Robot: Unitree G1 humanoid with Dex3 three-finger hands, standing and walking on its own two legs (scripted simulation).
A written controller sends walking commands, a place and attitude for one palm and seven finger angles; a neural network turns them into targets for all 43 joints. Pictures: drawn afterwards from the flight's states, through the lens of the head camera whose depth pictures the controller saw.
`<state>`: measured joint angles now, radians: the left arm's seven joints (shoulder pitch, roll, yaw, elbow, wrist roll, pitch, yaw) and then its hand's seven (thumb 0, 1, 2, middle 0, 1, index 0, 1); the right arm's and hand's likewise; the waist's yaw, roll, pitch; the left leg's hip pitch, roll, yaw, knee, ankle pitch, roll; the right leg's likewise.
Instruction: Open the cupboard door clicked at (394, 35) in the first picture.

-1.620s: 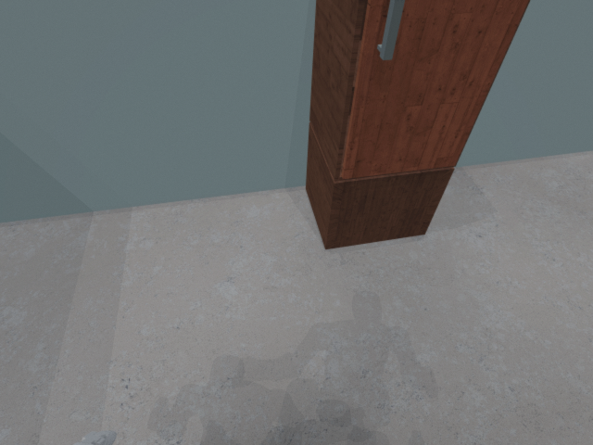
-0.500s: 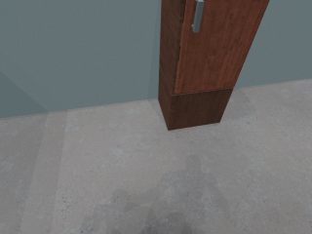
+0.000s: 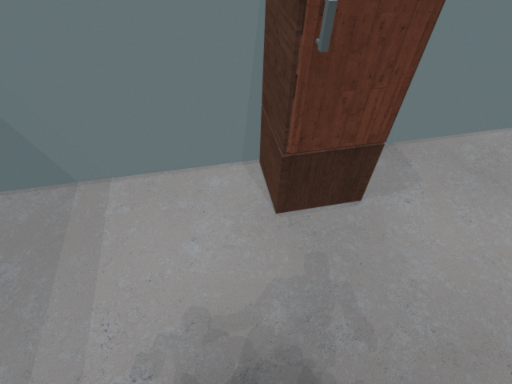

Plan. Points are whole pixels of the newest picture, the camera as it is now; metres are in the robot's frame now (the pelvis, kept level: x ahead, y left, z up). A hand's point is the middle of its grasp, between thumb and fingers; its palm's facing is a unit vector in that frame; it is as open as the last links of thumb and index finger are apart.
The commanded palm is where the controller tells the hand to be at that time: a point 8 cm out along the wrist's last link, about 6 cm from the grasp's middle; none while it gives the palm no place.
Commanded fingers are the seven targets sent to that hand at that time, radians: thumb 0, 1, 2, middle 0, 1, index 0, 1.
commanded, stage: walk to a spot facing it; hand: left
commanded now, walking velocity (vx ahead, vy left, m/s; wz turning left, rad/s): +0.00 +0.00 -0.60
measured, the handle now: (324, 23) +1.01 -0.12 +0.15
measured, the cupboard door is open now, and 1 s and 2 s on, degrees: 0 0 0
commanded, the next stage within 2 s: none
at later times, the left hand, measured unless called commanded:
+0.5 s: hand out of the picture +0.04 +0.16 -0.17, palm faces -0.19 -0.95 -0.23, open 7.4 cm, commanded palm none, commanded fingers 0.00 0.90 0.90 -0.20 -0.30 -0.20 -0.30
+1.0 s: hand out of the picture +0.14 +0.19 -0.17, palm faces -0.48 -0.85 -0.23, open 7.4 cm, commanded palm none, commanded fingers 0.00 0.90 0.90 -0.20 -0.30 -0.20 -0.30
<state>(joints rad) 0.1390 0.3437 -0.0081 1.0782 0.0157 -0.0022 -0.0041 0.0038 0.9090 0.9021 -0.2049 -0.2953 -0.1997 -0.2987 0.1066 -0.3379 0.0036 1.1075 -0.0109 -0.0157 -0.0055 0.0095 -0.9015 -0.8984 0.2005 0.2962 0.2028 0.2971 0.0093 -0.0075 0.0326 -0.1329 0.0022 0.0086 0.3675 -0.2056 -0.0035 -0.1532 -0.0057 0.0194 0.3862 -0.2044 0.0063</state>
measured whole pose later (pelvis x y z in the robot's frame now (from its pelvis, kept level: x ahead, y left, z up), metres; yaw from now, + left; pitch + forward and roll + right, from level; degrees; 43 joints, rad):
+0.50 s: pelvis -0.03 -0.02 -0.01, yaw -14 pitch +1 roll +2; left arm 0.28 0.18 0.03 0.93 0.02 0.04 -0.01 0.00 0.91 0.90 -0.21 -0.30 -0.20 -0.30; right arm 0.15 -0.23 -0.06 0.96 -0.02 0.05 -0.02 0.01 -0.90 -0.90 0.20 0.30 0.20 0.30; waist 0.03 0.00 0.08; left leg -0.47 0.04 0.01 1.06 -0.37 -0.06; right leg -0.32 0.06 0.06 0.52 -0.20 -0.07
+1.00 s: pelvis -0.04 +0.04 +0.00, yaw -33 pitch +0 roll -2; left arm 0.19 0.29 0.10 0.90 0.03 0.08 -0.04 0.00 0.91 0.90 -0.20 -0.29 -0.19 -0.30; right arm 0.23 -0.19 -0.03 0.91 -0.03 0.00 -0.03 0.01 -0.90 -0.90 0.20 0.30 0.20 0.30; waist 0.01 -0.03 0.05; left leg -0.17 0.08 0.15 0.48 -0.30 0.01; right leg -0.48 -0.03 0.00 0.99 -0.41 0.08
